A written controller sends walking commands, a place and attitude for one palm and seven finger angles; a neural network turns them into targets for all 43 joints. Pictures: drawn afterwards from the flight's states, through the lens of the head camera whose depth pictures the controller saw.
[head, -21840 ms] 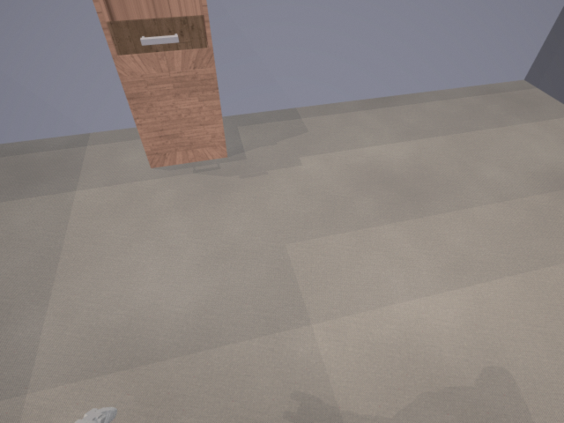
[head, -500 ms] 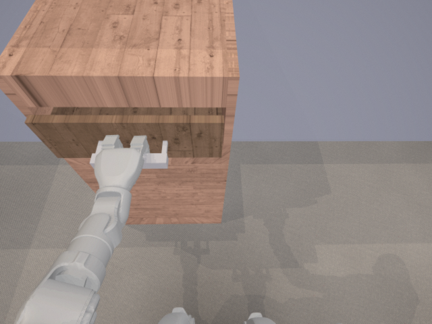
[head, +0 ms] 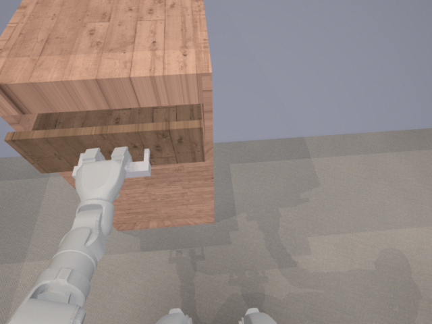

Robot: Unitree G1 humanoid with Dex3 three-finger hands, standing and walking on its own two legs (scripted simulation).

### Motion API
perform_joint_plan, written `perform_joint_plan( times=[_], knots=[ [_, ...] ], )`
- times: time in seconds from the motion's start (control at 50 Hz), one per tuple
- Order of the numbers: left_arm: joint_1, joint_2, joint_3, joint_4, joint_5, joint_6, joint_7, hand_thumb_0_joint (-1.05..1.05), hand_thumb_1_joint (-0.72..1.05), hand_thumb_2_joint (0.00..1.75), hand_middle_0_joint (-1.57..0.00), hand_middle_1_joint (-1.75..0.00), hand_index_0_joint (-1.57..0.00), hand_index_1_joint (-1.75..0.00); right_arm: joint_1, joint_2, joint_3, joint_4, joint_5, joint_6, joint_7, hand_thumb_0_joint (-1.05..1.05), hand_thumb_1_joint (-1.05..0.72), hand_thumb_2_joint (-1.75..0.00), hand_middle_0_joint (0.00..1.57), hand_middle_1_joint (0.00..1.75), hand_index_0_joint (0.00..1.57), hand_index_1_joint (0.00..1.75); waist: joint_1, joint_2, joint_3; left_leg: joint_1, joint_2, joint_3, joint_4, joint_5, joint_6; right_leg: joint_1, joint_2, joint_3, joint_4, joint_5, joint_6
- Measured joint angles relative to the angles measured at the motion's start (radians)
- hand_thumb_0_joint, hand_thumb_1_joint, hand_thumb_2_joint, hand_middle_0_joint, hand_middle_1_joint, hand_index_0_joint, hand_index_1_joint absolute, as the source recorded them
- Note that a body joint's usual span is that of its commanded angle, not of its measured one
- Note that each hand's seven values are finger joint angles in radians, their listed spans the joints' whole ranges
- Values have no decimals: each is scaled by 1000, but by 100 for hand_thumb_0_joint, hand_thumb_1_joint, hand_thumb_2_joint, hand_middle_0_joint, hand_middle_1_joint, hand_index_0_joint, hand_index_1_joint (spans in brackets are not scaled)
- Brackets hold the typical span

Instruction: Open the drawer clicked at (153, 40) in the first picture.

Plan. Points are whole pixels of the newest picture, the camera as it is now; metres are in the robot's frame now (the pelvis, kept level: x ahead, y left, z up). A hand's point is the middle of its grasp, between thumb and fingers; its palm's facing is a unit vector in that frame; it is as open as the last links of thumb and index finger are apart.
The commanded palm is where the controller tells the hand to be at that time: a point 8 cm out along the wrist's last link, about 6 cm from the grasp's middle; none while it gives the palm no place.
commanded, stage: pull the drawer open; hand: left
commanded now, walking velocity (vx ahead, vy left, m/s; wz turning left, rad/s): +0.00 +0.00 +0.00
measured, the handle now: (114, 163) +0.45 +0.21 -0.02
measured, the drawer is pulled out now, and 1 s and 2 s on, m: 0.06 0.24 0.30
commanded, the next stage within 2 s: open the thumb to release the handle in 1.46 s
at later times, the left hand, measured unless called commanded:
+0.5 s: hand (108, 229) +0.31 +0.21 -0.04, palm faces -0.02 -0.10 -0.99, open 5.7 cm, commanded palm +0.25 +0.21 +0.01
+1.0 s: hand (100, 285) +0.21 +0.20 -0.03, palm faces -0.03 -0.10 -0.99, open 5.8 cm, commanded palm +0.16 +0.21 +0.01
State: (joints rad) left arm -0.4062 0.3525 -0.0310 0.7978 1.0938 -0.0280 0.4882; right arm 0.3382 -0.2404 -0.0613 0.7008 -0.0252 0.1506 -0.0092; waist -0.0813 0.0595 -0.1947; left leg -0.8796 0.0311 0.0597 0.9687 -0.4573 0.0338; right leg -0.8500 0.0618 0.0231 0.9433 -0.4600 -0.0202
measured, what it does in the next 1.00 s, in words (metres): stands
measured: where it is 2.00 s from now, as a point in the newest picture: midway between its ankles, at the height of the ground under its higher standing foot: outside the picture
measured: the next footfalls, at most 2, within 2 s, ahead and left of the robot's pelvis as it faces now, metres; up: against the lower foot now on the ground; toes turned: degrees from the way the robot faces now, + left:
none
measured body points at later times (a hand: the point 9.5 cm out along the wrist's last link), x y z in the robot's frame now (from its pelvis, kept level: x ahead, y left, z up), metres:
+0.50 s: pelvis +0.02 +0.00 +0.01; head +0.08 +0.00 +0.46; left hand +0.30 +0.21 +0.02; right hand +0.19 -0.24 -0.10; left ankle +0.00 +0.10 -0.68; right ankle -0.01 -0.11 -0.68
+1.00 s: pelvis +0.02 -0.02 +0.00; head +0.07 -0.04 +0.44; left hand +0.20 +0.20 +0.02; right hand +0.21 -0.24 -0.11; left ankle +0.00 +0.10 -0.68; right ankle -0.01 -0.11 -0.68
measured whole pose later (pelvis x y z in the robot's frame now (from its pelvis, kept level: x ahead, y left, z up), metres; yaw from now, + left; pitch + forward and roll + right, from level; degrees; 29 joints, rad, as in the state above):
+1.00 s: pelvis +0.02 -0.02 +0.00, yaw +1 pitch +16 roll +1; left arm 0.43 0.28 -0.10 0.10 1.11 -0.01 0.57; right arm 0.14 -0.23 -0.01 0.56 -0.05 0.10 0.05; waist 0.01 0.04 -0.19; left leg -0.75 0.02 0.05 0.99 -0.51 0.01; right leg -0.74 0.05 0.02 1.01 -0.54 -0.04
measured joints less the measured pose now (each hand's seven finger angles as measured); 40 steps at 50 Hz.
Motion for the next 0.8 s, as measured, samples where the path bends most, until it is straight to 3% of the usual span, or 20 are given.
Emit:
perform_joint_plan(
  times=[0.14,0.34,0.52,0.8],
  knots=[
    [144,-35,-31,-131,5,51,33,2,72,77,-26,-135,-38,-135,-35,1,-6,-9,2,-5,9,1,-91,-90,20,30,21,30,10,-4,-6,48,-2,6,-25,-3,2,47,-2,8,-24,-2,3],
    [311,-74,-87,-285,5,101,31,3,72,76,-25,-135,-40,-135,-132,9,12,-78,7,-27,14,1,-91,-90,20,30,21,30,34,-13,-5,122,-10,1,-53,-10,2,125,-9,4,-56,-10,5],
    [446,-87,-109,-413,21,94,35,4,71,76,-24,-135,-41,-134,-180,18,32,-124,3,-36,26,1,-91,-90,20,30,21,30,62,-21,-3,148,-15,-7,-47,-24,-3,152,-13,-4,-45,-30,0],
    [695,-85,-99,-614,22,70,65,4,71,75,-25,-135,-41,-134,-183,25,51,-133,-14,-41,53,1,-91,-90,20,30,21,30,81,-17,3,150,-13,-9,-12,-49,-16,144,-10,-5,8,-62,-13]
  ],
)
